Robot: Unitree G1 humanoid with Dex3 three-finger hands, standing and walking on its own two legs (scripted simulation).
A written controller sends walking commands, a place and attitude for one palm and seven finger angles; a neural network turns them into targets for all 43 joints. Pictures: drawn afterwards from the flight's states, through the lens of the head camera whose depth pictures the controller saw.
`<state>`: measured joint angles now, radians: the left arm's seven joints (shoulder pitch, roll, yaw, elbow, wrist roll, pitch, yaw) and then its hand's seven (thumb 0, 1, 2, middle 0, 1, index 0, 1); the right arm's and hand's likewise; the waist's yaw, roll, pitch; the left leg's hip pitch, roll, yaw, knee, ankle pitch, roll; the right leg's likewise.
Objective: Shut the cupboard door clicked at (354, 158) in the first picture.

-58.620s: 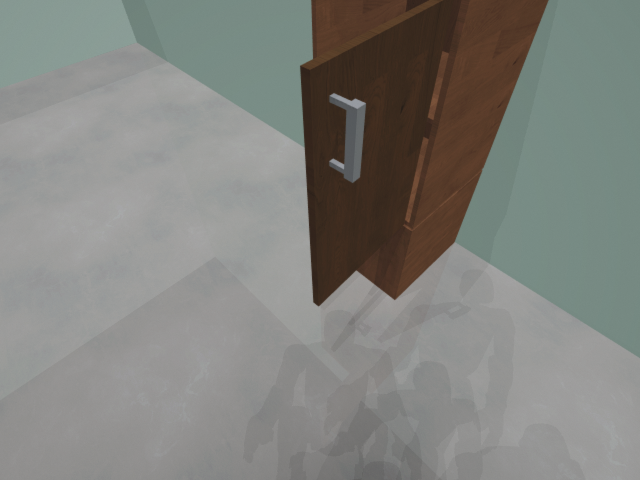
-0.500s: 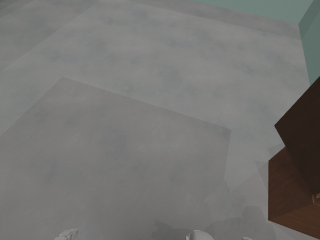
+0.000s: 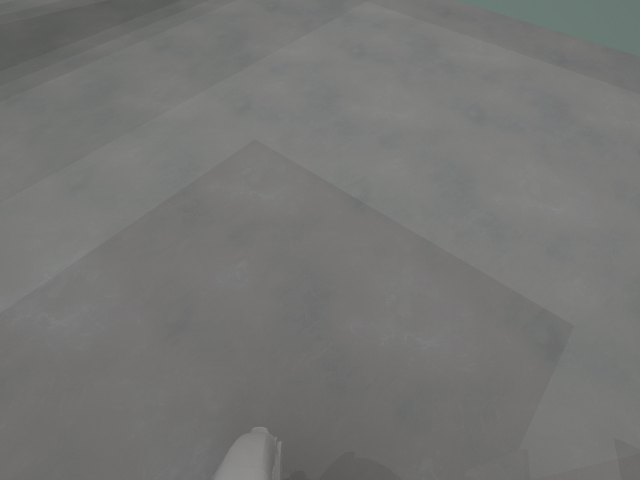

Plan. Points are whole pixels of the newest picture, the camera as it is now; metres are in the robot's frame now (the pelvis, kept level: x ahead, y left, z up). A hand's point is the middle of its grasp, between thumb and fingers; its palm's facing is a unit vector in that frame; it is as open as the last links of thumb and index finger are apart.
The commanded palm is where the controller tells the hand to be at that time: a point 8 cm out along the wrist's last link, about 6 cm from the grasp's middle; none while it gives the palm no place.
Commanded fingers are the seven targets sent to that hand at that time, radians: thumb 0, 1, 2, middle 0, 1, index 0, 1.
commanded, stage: walk to a spot facing it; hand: left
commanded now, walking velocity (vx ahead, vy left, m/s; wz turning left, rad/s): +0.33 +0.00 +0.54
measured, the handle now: out of the picture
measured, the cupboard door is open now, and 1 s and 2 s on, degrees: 25 25 25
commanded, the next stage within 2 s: turn to face it in 0.48 s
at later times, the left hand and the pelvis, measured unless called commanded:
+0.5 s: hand (148, 381) +0.27 +0.29 -0.16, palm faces +0.19 -0.97 -0.15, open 7.4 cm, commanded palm none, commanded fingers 0.00 0.90 0.90 -0.20 -0.30 -0.20 -0.30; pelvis +0.19 +0.09 +0.00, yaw +9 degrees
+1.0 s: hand (175, 303) +0.42 +0.29 -0.17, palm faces +0.02 -0.97 -0.23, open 7.3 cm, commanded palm none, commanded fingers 0.00 0.90 0.90 -0.20 -0.30 -0.20 -0.30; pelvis +0.38 +0.10 +0.00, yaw -1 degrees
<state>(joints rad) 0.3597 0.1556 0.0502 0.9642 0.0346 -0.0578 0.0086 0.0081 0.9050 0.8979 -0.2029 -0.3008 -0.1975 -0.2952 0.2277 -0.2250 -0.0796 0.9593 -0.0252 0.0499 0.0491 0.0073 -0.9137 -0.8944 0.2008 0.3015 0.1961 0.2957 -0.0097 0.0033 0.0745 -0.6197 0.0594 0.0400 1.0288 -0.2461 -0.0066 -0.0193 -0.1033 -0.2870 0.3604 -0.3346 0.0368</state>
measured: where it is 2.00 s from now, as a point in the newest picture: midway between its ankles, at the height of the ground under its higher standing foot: (285, 372)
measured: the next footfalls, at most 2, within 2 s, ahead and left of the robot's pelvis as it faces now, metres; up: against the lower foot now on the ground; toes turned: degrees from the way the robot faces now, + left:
left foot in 0.14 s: +0.19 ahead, +0.12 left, +0.00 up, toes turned +11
right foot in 0.76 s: +0.44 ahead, +0.02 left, +0.00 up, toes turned +2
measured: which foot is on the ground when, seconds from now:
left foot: up 0.00-0.12, down 0.14-0.80, up 0.82-1.00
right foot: down 0.00-0.14, up 0.16-0.74, down 0.76-1.00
